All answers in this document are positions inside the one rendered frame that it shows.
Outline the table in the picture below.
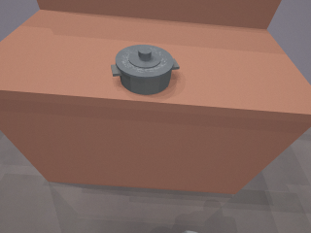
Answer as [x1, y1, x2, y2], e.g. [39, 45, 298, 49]
[0, 0, 311, 194]

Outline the knob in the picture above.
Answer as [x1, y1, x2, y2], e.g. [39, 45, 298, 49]
[138, 47, 152, 59]

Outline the pot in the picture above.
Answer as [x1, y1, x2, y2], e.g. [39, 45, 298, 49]
[111, 58, 180, 95]

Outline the lid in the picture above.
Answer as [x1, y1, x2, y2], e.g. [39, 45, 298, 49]
[115, 45, 174, 80]

